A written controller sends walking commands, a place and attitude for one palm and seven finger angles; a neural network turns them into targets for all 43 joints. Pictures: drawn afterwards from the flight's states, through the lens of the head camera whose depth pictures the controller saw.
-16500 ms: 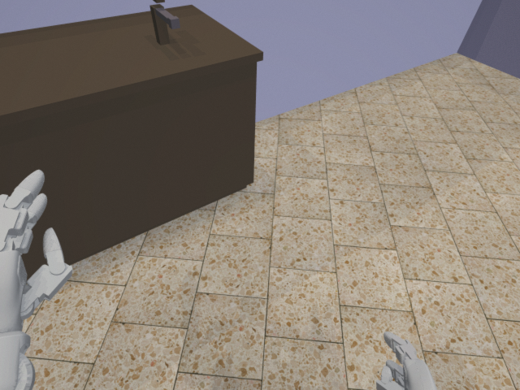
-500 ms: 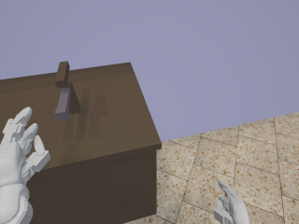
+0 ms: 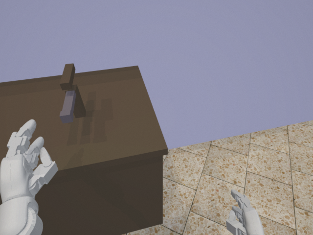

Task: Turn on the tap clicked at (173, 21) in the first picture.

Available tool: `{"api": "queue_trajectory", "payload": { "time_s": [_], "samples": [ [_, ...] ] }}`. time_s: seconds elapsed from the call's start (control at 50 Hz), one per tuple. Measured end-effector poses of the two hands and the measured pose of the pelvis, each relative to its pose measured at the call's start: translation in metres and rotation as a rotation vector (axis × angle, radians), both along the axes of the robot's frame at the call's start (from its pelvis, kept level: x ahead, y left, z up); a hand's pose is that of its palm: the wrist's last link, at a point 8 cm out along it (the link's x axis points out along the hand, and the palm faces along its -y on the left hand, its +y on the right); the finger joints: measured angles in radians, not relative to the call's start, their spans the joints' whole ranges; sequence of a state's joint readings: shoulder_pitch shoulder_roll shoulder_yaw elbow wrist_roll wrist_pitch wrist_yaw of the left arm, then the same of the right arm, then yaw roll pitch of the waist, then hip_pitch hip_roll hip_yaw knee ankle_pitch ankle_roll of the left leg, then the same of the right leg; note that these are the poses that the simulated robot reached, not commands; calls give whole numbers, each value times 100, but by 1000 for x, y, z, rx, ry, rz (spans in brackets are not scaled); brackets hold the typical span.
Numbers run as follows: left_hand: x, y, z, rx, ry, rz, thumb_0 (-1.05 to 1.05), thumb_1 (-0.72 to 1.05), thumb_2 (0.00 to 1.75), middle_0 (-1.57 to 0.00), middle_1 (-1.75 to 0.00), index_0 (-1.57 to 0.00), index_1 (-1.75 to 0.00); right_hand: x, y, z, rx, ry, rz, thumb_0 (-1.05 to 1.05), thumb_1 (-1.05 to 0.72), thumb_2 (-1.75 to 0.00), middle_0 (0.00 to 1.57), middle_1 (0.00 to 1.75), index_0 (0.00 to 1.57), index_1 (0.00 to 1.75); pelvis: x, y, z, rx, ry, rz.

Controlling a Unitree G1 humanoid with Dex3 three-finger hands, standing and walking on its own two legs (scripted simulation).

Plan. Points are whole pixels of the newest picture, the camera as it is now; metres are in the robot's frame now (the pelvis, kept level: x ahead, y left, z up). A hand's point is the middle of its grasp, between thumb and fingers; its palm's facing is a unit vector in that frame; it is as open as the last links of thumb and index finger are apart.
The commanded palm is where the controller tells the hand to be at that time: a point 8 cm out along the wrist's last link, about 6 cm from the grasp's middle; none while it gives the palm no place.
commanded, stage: turn the palm inward beside the body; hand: left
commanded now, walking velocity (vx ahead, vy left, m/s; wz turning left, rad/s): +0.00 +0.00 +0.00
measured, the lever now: (66, 116) +0.37 +0.32 +0.12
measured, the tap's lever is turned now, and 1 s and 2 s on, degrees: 0 0 0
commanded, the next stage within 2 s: reach beside the lever's end, fingers flat in 0.40 s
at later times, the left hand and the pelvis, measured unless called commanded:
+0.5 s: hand (67, 157) +0.21 +0.22 +0.17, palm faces +0.52 -0.84 -0.12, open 7.5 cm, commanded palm +0.15 +0.26 +0.18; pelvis +0.02 -0.01 +0.00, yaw +0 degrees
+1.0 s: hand (61, 148) +0.24 +0.25 +0.15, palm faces +0.55 -0.82 -0.11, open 7.5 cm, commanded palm +0.19 +0.29 +0.16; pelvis +0.01 -0.01 +0.00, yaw +0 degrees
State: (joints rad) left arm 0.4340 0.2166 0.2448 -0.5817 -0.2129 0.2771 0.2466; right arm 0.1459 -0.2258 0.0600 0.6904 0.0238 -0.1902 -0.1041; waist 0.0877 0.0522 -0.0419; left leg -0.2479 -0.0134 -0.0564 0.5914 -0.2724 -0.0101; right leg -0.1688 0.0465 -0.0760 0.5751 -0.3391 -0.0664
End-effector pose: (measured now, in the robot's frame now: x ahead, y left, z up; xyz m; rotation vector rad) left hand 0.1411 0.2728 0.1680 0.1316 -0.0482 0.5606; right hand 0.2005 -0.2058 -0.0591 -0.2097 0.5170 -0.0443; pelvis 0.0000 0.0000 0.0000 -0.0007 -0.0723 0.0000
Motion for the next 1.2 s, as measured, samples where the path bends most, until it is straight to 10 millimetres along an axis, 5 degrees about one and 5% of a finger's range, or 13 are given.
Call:
{"api": "queue_trajectory", "payload": {
  "time_s": [0.56, 1.2],
  "samples": [
    [19, -20, 5, 7, 8, -12, 1, 89, 90, -21, -30, -20, -30, 16, -18, -4, 21, 3, -11, 1, -90, -90, 21, 30, 20, 30, 19, -14, 1, 15, 16, 1],
    [59, 27, -17, -36, 43, 44, 1, 89, 90, -20, -28, -19, -28, -9, -27, -12, -13, 79, -93, 1, -90, -90, 21, 30, 20, 30, 13, -5, 4, 11, 34, -11]
  ]
}}
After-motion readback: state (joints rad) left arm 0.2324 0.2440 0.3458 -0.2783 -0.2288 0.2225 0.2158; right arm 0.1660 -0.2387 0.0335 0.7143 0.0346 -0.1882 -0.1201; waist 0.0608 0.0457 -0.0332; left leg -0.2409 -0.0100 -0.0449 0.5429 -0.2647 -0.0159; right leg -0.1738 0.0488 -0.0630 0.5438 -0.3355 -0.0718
